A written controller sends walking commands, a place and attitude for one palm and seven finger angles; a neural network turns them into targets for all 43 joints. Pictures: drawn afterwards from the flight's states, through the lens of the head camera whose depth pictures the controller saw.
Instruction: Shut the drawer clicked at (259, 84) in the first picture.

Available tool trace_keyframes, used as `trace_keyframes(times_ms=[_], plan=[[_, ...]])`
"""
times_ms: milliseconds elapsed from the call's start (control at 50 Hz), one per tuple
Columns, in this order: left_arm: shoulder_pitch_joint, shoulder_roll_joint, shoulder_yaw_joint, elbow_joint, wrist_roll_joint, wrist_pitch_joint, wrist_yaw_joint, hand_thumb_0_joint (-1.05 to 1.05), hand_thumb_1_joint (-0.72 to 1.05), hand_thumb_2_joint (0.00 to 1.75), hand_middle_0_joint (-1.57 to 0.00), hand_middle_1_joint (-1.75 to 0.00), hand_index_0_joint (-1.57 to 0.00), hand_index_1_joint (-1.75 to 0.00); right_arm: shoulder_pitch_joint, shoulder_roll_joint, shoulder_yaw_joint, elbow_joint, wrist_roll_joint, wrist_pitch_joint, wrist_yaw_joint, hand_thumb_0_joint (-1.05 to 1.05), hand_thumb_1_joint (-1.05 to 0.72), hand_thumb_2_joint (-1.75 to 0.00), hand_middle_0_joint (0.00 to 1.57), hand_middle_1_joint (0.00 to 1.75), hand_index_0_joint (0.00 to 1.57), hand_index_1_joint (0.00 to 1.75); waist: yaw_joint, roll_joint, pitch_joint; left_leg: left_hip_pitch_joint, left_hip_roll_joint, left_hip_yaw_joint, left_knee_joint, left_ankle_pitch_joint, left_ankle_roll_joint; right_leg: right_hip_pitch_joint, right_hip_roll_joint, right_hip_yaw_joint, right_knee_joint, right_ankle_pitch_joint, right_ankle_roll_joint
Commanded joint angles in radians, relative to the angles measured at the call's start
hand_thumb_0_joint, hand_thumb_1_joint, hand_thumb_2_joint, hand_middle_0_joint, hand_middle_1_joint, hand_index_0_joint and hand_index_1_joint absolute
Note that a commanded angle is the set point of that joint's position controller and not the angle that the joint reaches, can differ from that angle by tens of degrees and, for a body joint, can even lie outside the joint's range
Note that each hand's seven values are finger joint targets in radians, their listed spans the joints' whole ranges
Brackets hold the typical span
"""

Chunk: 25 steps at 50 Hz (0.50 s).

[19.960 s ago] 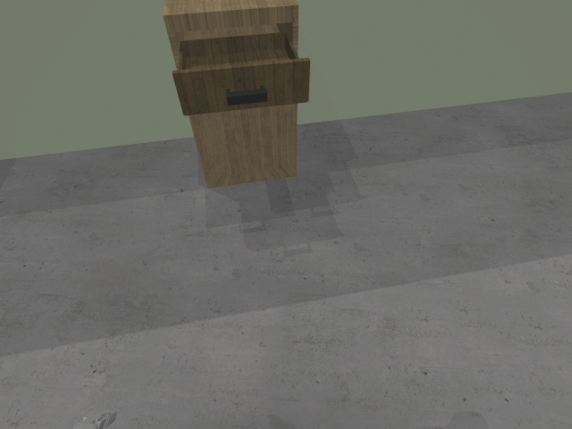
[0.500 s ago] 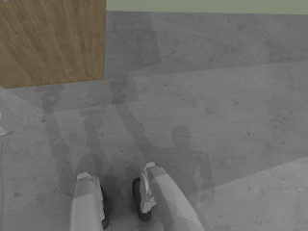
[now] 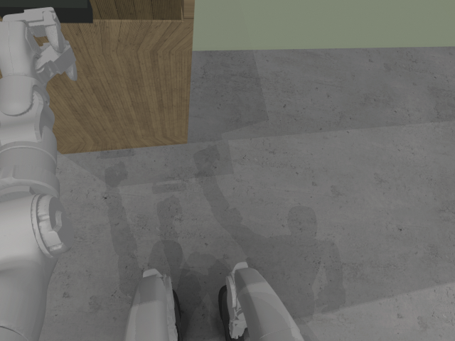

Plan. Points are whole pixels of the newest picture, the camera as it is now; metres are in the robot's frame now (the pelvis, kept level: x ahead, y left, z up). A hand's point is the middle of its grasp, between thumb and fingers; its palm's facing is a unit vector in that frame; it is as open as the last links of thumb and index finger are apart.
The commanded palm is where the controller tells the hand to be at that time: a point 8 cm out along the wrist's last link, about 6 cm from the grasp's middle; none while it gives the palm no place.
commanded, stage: draw the hand back to the body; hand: left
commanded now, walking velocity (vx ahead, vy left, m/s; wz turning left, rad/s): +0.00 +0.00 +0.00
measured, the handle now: out of the picture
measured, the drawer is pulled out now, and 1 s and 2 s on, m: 0.00 0.00 0.00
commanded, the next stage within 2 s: step back with the hand held close in 1.42 s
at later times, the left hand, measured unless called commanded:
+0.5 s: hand (5, 98) +0.42 +0.20 +0.14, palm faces +0.06 -1.00 -0.05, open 3.3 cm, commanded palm +0.38 +0.25 +0.15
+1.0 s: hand out of the picture +0.27 +0.22 +0.24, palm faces +0.35 -0.89 -0.30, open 3.2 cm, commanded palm +0.21 +0.27 +0.26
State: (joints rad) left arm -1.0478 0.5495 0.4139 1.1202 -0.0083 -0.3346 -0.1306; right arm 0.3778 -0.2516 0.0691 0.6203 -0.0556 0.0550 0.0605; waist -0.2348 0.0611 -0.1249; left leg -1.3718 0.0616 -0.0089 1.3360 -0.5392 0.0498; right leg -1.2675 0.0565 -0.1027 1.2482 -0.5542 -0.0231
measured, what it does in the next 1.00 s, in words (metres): rises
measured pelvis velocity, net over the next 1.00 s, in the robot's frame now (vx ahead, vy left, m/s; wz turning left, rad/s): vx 0.04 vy -0.01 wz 0.08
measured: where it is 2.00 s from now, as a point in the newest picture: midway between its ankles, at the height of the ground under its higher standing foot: (203, 331)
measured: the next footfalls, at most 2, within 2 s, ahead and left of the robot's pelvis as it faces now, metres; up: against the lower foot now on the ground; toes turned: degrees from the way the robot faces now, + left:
none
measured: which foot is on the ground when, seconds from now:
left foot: down 0.00-1.00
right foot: down 0.00-1.00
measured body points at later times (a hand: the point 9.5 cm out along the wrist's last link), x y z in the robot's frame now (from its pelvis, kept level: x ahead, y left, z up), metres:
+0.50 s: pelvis +0.04 -0.01 +0.08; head +0.12 +0.01 +0.52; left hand +0.41 +0.26 +0.15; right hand +0.16 -0.26 -0.03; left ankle +0.03 +0.09 -0.61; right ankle +0.01 -0.12 -0.61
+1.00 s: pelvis +0.04 -0.01 +0.13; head +0.03 -0.04 +0.58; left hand +0.25 +0.27 +0.26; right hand +0.26 -0.21 +0.05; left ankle +0.03 +0.09 -0.61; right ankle +0.01 -0.12 -0.61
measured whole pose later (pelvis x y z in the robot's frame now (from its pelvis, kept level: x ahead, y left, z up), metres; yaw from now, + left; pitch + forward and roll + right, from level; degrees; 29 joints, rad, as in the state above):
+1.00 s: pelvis +0.04 -0.01 +0.13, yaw +5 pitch -1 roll +0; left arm 0.24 0.30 0.14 -0.13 -0.08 -0.04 0.09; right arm 0.15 -0.23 0.07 0.56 0.03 0.03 -0.07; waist 0.04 0.06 -0.01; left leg -0.18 -0.01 0.03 0.47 -0.27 0.03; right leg -0.12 0.01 -0.05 0.45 -0.31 -0.03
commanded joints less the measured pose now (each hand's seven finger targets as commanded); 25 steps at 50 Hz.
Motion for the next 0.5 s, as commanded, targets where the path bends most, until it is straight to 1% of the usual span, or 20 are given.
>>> trace_keyframes(times_ms=[0,20,40,60,80,100,120,140,160,180,200,240,260,280,300,320,340,380,440,480], plan=[[-0.462,0.177,-0.027,-0.221,-0.017,-0.104,-0.014,0.00,0.90,0.90,-1.40,-1.60,-1.40,-1.60,0.238,-0.201,-0.086,0.002,0.002,0.017,-0.010,0.00,-0.90,-0.90,0.20,0.30,0.20,0.30,-0.042,0.195,-0.587,0.631,-0.008,-0.107,-0.102,0.540,-0.012,0.152,0.014,0.045,-0.128,0.394,-0.007],[-0.457,0.158,-0.035,-0.221,-0.019,-0.111,-0.017,0.00,0.90,0.90,-1.40,-1.60,-1.40,-1.60,0.237,-0.198,-0.088,0.000,0.000,0.020,-0.008,0.00,-0.90,-0.90,0.20,0.30,0.20,0.30,-0.036,0.206,-0.598,0.648,-0.012,-0.108,-0.099,0.573,-0.012,0.152,0.012,0.047,-0.124,0.415,-0.010],[-0.380,0.185,-0.001,-0.274,-0.028,-0.115,-0.021,0.00,0.90,0.90,-1.40,-1.60,-1.40,-1.60,0.236,-0.200,-0.094,-0.018,0.006,0.027,-0.006,0.00,-0.90,-0.90,0.20,0.30,0.20,0.30,0.007,0.231,-0.659,0.706,-0.011,-0.104,-0.115,0.630,-0.018,0.203,0.010,0.046,-0.127,0.451,-0.013],[-0.306,0.205,0.020,-0.361,-0.042,-0.118,-0.027,0.00,0.90,0.90,-1.40,-1.60,-1.40,-1.60,0.225,-0.200,-0.100,-0.044,0.012,0.034,-0.004,0.00,-0.90,-0.90,0.20,0.30,0.20,0.30,0.045,0.254,-0.746,0.774,-0.014,-0.101,-0.136,0.708,-0.024,0.271,0.008,0.051,-0.136,0.506,-0.015],[-0.208,0.161,-0.005,-0.406,-0.056,-0.101,-0.036,0.00,0.90,0.90,-1.40,-1.60,-1.40,-1.60,0.209,-0.192,-0.104,-0.066,0.023,0.038,0.001,0.00,-0.90,-0.90,0.20,0.30,0.20,0.30,0.062,0.239,-0.782,0.813,-0.018,-0.096,-0.157,0.751,-0.026,0.330,0.011,0.053,-0.156,0.552,-0.013],[-0.149,0.164,0.000,-0.481,-0.071,-0.086,-0.040,0.00,0.90,0.90,-1.40,-1.60,-1.40,-1.60,0.202,-0.189,-0.108,-0.078,0.032,0.044,0.002,0.00,-0.90,-0.90,0.20,0.30,0.20,0.30,0.077,0.226,-0.802,0.841,-0.017,-0.090,-0.178,0.793,-0.026,0.389,0.010,0.054,-0.175,0.604,-0.010],[-0.049,0.128,-0.020,-0.503,-0.084,-0.062,-0.043,0.00,0.90,0.90,-1.40,-1.60,-1.40,-1.60,0.198,-0.187,-0.112,-0.093,0.042,0.046,0.004,0.00,-0.90,-0.90,0.20,0.30,0.20,0.30,0.087,0.203,-0.800,0.858,-0.021,-0.087,-0.194,0.827,-0.024,0.424,0.011,0.057,-0.191,0.638,-0.008],[-0.008,0.099,-0.033,-0.558,-0.103,-0.037,-0.044,0.00,0.90,0.90,-1.40,-1.60,-1.40,-1.60,0.183,-0.182,-0.114,-0.102,0.053,0.048,0.003,0.00,-0.90,-0.90,0.20,0.30,0.20,0.30,0.085,0.158,-0.770,0.854,-0.022,-0.078,-0.216,0.812,-0.019,0.462,0.011,0.055,-0.220,0.668,-0.001],[0.040,0.088,-0.036,-0.609,-0.122,-0.015,-0.044,0.00,0.90,0.90,-1.40,-1.60,-1.40,-1.60,0.168,-0.177,-0.116,-0.111,0.063,0.046,0.000,0.00,-0.90,-0.90,0.20,0.30,0.20,0.30,0.092,0.129,-0.741,0.831,-0.029,-0.061,-0.238,0.775,-0.015,0.522,0.010,0.060,-0.247,0.697,0.003],[0.077,0.096,-0.028,-0.639,-0.134,0.001,-0.039,0.00,0.90,0.90,-1.40,-1.60,-1.40,-1.60,0.155,-0.178,-0.114,-0.119,0.070,0.042,-0.006,0.00,-0.90,-0.90,0.20,0.30,0.20,0.30,0.097,0.084,-0.705,0.800,-0.033,-0.051,-0.263,0.720,-0.012,0.572,0.010,0.063,-0.269,0.698,0.006],[0.081,0.079,-0.041,-0.681,-0.144,0.006,-0.030,0.00,0.90,0.90,-1.40,-1.60,-1.40,-1.60,0.139,-0.174,-0.113,-0.122,0.075,0.035,-0.014,0.00,-0.90,-0.90,0.20,0.30,0.20,0.30,0.090,0.051,-0.670,0.779,-0.037,-0.042,-0.285,0.669,-0.009,0.605,0.009,0.067,-0.288,0.696,0.009],[0.117,0.059,-0.055,-0.762,-0.157,-0.008,-0.013,0.00,0.90,0.90,-1.40,-1.60,-1.40,-1.60,0.117,-0.166,-0.110,-0.124,0.080,0.016,-0.027,0.00,-0.90,-0.90,0.20,0.30,0.20,0.30,0.098,0.071,-0.630,0.813,-0.040,-0.031,-0.319,0.664,-0.010,0.635,0.005,0.072,-0.315,0.704,0.008],[0.157,0.021,-0.076,-0.761,-0.165,-0.015,-0.008,0.00,0.90,0.90,-1.40,-1.60,-1.40,-1.60,0.106,-0.160,-0.109,-0.122,0.082,0.007,-0.030,0.00,-0.90,-0.90,0.20,0.30,0.20,0.30,0.099,0.064,-0.581,0.823,-0.042,-0.027,-0.337,0.640,-0.011,0.634,0.006,0.069,-0.334,0.677,0.009],[0.176,0.006,-0.085,-0.761,-0.170,-0.027,-0.003,0.00,0.90,0.90,-1.40,-1.60,-1.40,-1.60,0.097,-0.159,-0.111,-0.113,0.084,-0.001,-0.035,0.00,-0.90,-0.90,0.20,0.30,0.20,0.30,0.092,0.041,-0.535,0.831,-0.039,-0.026,-0.353,0.617,-0.012,0.628,0.007,0.067,-0.351,0.650,0.010],[0.209,-0.006,-0.093,-0.741,-0.172,-0.034,-0.004,0.00,0.90,0.90,-1.40,-1.60,-1.40,-1.60,0.087,-0.159,-0.110,-0.110,0.085,-0.006,-0.038,0.00,-0.90,-0.90,0.20,0.30,0.20,0.30,0.094,0.018,-0.482,0.815,-0.043,-0.021,-0.368,0.581,-0.011,0.638,0.007,0.069,-0.367,0.624,0.011],[0.222,-0.009,-0.106,-0.750,-0.169,-0.045,-0.007,0.00,0.90,0.90,-1.40,-1.60,-1.40,-1.60,0.080,-0.161,-0.110,-0.107,0.088,-0.011,-0.042,0.00,-0.90,-0.90,0.20,0.30,0.20,0.30,0.096,0.045,-0.457,0.841,-0.042,-0.021,-0.379,0.599,-0.012,0.634,0.006,0.070,-0.372,0.621,0.007],[0.257,-0.037,-0.124,-0.761,-0.174,-0.050,-0.015,0.00,0.90,0.90,-1.40,-1.60,-1.40,-1.60,0.070,-0.156,-0.110,-0.111,0.088,-0.016,-0.041,0.00,-0.90,-0.90,0.20,0.30,0.20,0.30,0.103,0.071,-0.455,0.879,-0.044,-0.018,-0.393,0.613,-0.013,0.641,0.005,0.069,-0.385,0.621,0.007],[0.374,-0.065,-0.150,-0.772,-0.185,-0.043,-0.040,0.00,0.90,0.90,-1.40,-1.60,-1.40,-1.60,0.047,-0.155,-0.110,-0.126,0.093,-0.021,-0.041,0.00,-0.90,-0.90,0.20,0.30,0.20,0.30,0.124,0.078,-0.427,0.932,-0.040,-0.022,-0.422,0.664,-0.017,0.663,0.003,0.059,-0.406,0.628,0.004],[0.498,-0.080,-0.162,-0.809,-0.213,-0.014,-0.077,0.00,0.90,0.90,-1.40,-1.60,-1.40,-1.60,0.000,-0.153,-0.106,-0.160,0.105,-0.024,-0.045,0.00,-0.90,-0.90,0.20,0.30,0.20,0.30,0.146,0.059,-0.364,0.952,-0.042,-0.021,-0.465,0.668,-0.016,0.706,-0.002,0.053,-0.439,0.633,0.004],[0.566,-0.083,-0.153,-0.855,-0.235,0.005,-0.086,0.00,0.90,0.90,-1.40,-1.60,-1.40,-1.60,-0.037,-0.151,-0.104,-0.187,0.110,-0.030,-0.051,0.00,-0.90,-0.90,0.20,0.30,0.20,0.30,0.160,0.018,-0.327,0.937,-0.047,-0.015,-0.494,0.621,-0.012,0.753,-0.005,0.054,-0.463,0.632,0.006]])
